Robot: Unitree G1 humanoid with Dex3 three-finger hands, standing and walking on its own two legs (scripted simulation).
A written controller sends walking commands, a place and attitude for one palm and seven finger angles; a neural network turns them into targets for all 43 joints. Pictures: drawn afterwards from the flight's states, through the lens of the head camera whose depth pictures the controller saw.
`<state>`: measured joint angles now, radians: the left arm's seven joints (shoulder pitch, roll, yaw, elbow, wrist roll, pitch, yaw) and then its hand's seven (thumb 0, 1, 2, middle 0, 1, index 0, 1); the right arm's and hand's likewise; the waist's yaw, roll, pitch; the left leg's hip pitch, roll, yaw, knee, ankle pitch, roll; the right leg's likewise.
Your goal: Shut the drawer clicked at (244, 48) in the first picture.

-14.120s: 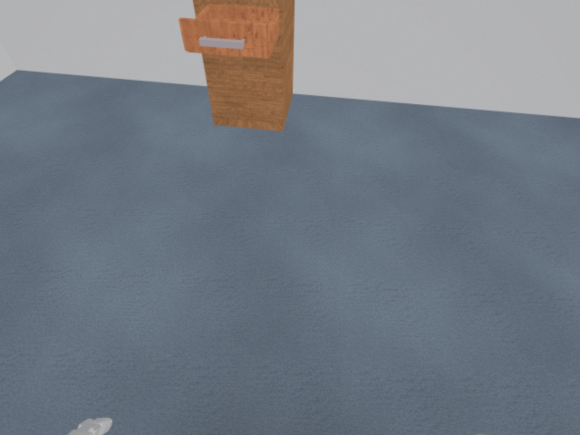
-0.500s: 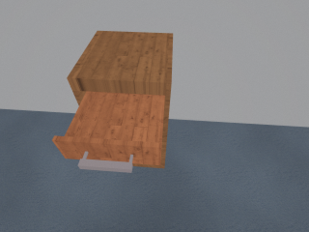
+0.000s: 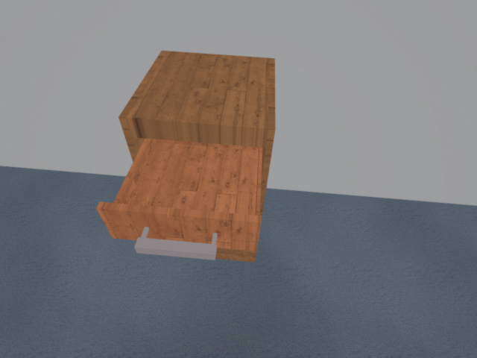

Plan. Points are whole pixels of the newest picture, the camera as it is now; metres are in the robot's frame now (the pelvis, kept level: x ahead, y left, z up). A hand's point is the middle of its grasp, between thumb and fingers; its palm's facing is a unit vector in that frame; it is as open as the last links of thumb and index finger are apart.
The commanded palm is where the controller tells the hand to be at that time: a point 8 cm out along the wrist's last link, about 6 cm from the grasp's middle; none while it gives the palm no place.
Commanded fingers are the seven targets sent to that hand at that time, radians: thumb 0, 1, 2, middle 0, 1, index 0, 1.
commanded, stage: come to a stop and stand still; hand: left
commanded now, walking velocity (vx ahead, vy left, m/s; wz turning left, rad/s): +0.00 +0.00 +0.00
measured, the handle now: (178, 241) +0.40 +0.17 -0.14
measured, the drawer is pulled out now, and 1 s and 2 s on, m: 0.26 0.26 0.26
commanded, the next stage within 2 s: look again from close up in 0.34 s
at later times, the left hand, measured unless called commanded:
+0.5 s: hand out of the picture -0.02 +0.15 -0.18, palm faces +0.04 -0.99 -0.14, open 7.4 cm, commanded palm none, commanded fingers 0.00 0.90 0.90 -0.20 -0.30 -0.20 -0.30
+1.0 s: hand out of the picture -0.03 +0.15 -0.17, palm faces +0.04 -0.99 -0.16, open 7.4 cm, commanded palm none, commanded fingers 0.00 0.90 0.90 -0.20 -0.30 -0.20 -0.30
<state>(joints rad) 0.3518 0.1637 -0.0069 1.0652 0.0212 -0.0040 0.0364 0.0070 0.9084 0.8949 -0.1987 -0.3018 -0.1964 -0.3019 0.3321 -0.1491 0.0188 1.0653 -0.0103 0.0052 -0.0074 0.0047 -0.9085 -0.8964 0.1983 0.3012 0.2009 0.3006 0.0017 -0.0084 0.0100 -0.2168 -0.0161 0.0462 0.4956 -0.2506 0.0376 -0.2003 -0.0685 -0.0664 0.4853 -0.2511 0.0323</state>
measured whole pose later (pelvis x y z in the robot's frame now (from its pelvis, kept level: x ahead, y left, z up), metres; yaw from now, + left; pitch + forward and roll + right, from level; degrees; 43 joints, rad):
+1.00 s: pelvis +0.01 +0.00 +0.00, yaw +0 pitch -2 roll +0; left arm 0.37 0.11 -0.01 1.11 0.02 -0.01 0.04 0.01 0.91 0.89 -0.20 -0.30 -0.20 -0.30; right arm 0.31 -0.12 0.02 1.13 0.00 -0.01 -0.02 0.00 -0.91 -0.90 0.20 0.30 0.20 0.30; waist 0.01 -0.01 0.03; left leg -0.17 -0.01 0.05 0.45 -0.23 0.03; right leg -0.16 -0.06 -0.07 0.44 -0.24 0.03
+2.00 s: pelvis -0.02 -0.03 -0.10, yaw +0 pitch +16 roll -1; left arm 0.47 0.19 0.13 -0.05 -0.24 -0.41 -0.23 0.02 0.90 0.90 -1.01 -1.18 -1.00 -1.18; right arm 0.27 -0.24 -0.05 0.58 0.03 -0.19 -0.06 0.02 -0.90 -0.90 0.20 0.30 0.20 0.30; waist -0.04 0.03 -0.15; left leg -0.96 0.05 0.00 1.20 -0.52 -0.01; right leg -0.93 -0.03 -0.09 1.17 -0.53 -0.02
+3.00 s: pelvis +0.00 -0.03 -0.10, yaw +0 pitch +17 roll -2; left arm 0.50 0.20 0.05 -0.15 -0.18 -0.41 -0.15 0.02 0.90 0.90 -1.40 -1.60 -1.40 -1.60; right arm 0.23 -0.23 -0.02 0.46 0.02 -0.09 -0.03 0.01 -0.90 -0.90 0.20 0.30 0.20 0.30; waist -0.02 0.03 -0.16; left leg -0.94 0.05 -0.01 1.21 -0.56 -0.01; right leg -0.90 -0.03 -0.10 1.18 -0.56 -0.02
